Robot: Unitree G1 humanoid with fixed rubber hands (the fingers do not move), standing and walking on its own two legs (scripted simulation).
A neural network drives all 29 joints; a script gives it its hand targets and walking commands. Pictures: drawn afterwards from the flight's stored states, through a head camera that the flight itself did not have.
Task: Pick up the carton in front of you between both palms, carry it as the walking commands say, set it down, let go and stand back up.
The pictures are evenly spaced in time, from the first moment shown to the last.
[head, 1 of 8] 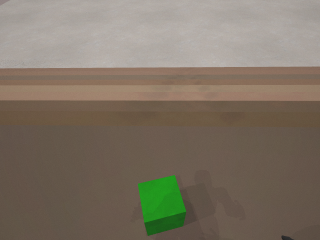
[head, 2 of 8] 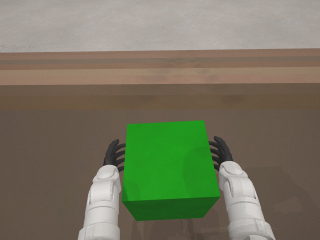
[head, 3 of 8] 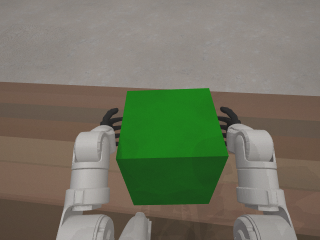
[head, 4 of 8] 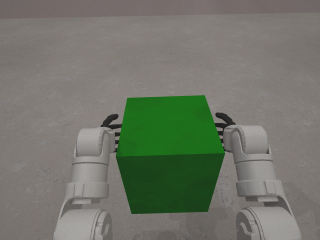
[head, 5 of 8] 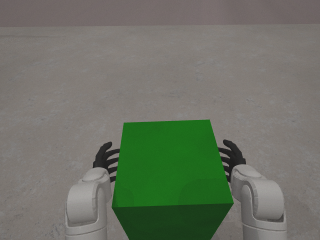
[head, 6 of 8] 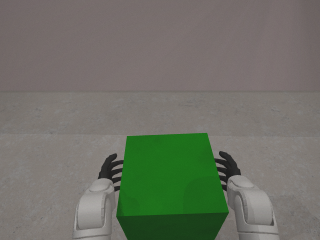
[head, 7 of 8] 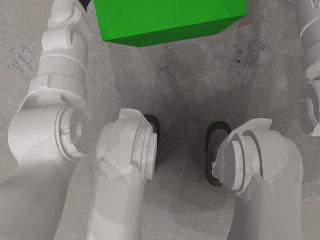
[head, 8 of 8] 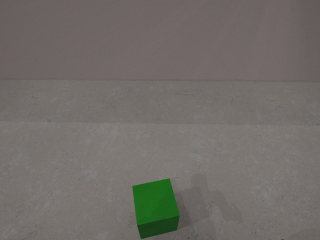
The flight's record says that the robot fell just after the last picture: no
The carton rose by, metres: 0.69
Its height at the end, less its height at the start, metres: -0.94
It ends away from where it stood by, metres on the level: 7.09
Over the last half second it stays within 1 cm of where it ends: yes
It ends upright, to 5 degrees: yes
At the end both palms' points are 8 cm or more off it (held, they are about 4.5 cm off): yes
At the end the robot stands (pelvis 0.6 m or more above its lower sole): yes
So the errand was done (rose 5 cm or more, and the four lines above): yes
